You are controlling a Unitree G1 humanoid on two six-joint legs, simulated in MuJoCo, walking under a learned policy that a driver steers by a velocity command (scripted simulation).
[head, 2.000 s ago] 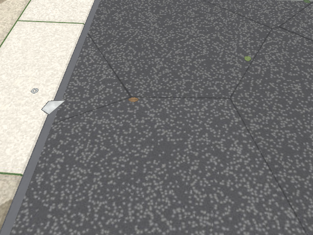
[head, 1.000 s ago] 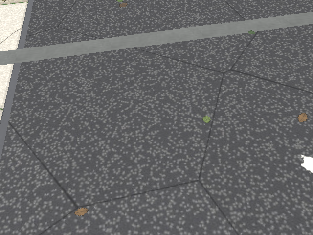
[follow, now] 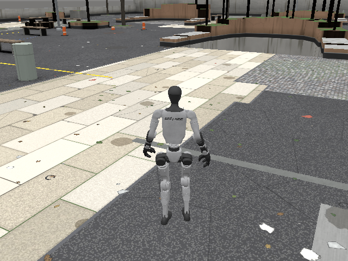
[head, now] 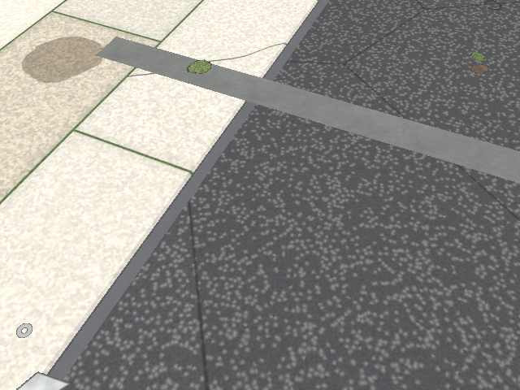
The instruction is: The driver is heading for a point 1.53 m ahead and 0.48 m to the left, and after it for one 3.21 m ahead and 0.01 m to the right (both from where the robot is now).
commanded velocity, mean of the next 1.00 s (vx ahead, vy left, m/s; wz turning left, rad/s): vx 0.01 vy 0.00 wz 0.54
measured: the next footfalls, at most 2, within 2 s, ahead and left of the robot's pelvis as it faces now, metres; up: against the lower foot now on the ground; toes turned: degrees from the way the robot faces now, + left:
right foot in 0.04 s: +0.07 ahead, -0.12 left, +0.00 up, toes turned +5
left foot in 0.50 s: -0.01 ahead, +0.10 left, +0.00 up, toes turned +19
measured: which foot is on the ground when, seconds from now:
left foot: down 0.00-0.04, up 0.06-0.48, down 0.50-1.00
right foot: up 0.00-0.02, down 0.04-0.50, up 0.52-1.00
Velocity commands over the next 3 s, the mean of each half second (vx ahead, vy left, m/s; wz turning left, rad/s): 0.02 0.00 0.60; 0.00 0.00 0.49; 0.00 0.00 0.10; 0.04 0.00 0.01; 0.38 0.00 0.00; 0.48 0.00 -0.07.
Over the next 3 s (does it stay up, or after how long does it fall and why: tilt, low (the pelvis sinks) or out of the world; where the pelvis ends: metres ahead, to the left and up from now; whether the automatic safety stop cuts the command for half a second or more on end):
stays up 0.39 0.24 0.00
